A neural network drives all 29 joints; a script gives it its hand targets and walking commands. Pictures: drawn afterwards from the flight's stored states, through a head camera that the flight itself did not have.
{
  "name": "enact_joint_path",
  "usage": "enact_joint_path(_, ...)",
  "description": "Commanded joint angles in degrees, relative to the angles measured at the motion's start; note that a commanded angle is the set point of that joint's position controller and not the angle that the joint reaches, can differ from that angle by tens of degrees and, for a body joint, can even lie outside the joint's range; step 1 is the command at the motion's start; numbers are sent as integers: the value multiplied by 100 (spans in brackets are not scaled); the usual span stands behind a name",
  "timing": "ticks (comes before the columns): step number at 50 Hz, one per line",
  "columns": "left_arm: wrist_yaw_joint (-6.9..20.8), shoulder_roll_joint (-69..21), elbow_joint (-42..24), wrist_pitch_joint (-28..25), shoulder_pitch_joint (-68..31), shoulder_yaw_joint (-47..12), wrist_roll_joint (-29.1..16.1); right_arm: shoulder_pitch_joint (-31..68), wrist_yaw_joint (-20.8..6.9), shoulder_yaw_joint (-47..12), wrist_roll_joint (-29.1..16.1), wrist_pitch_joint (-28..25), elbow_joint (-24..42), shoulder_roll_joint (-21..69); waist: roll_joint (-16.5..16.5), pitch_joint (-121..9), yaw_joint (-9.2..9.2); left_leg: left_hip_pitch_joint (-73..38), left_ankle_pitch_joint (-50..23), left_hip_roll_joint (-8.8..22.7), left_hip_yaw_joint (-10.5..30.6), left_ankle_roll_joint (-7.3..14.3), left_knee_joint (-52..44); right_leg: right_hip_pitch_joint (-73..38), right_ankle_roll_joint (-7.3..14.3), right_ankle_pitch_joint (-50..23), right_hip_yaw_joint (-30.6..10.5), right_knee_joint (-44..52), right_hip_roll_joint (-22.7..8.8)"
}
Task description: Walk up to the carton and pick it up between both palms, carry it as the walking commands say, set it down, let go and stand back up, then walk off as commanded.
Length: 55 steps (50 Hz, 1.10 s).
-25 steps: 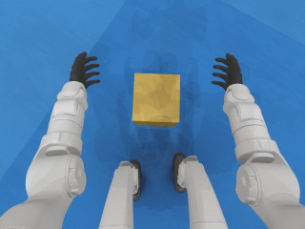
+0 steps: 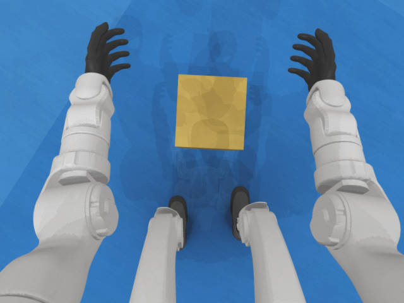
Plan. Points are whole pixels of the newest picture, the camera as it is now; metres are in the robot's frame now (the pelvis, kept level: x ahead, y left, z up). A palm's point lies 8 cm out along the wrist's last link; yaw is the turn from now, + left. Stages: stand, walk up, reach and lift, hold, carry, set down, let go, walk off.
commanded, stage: reach and lift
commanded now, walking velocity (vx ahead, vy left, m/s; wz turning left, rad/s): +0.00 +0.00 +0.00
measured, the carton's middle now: (209, 118) +0.48 -0.02 -0.52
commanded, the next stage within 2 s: none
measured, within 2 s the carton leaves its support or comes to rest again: neither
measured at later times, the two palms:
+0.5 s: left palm (130, 94) +0.51 +0.18 -0.28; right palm (286, 98) +0.48 -0.20 -0.28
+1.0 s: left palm (146, 108) +0.50 +0.18 -0.43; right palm (268, 110) +0.48 -0.19 -0.42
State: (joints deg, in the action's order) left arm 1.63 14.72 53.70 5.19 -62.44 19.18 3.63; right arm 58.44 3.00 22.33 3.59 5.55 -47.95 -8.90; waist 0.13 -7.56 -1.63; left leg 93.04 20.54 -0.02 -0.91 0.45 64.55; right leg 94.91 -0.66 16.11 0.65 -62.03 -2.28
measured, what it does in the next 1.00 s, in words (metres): lowers itself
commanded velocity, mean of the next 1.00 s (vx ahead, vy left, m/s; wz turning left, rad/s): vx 0.00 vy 0.00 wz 0.00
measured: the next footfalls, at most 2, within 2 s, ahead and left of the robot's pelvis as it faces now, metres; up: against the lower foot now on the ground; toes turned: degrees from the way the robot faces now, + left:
none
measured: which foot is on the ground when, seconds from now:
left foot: down 0.00-1.00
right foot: down 0.00-1.00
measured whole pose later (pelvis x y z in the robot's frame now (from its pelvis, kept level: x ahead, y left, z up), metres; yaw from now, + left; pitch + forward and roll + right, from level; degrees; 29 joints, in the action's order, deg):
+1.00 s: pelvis -0.05 +0.00 -0.25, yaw -1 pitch +42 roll -1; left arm -5.8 23.0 65.9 2.9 -82.7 1.9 -13.1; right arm 79.8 8.7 8.0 -13.4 1.8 -64.0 -18.4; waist 0.9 15.2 -1.2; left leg 129.5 34.5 0.3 0.6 0.1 122.4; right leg 131.8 -0.4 28.0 0.4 -118.2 -2.1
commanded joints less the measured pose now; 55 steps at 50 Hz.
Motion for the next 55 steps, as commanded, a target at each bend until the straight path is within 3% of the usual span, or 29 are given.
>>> enact_joint_path(1,-36,466,-394,-59,-1332,-32,3,1227,-22,114,32,-119,283,-539,-239,-4664,-29,-1920,-1805,-366,152,-232,50,-2464,-82,-1625,34,-521,566)
enact_joint_path(12,-406,990,-662,84,-2135,-487,-456,1952,291,-315,-455,20,565,-967,-253,-6114,22,-1237,-1213,-459,-106,-233,1795,-2145,-124,-1132,236,-2189,673)
enact_joint_path(17,-521,1141,-616,133,-2417,-693,-760,2243,435,-607,-743,109,608,-1074,-251,-6177,37,-860,-874,-459,-148,-199,2316,-1883,-128,-839,257,-2727,659)
enact_joint_path(31,-628,1303,290,-60,-2880,-1039,-1187,2783,563,-881,-1110,-116,-345,-1257,-215,-5093,-19,300,-319,-329,-75,-183,3450,-839,-138,-412,230,-3898,507)
enact_joint_path(52,-741,1479,838,-399,-3702,-1817,-1780,3637,554,-1524,-1850,-569,-1340,-1700,-241,-4415,26,653,-452,-111,151,-194,4875,-109,-147,-562,115,-5385,306)
enact_joint_path(55,-775,1510,709,-437,-3820,-1903,-1863,3727,582,-1599,-1970,-630,-1250,-1743,-261,-4706,23,423,-569,-101,145,-200,5001,-315,-147,-676,124,-5505,289)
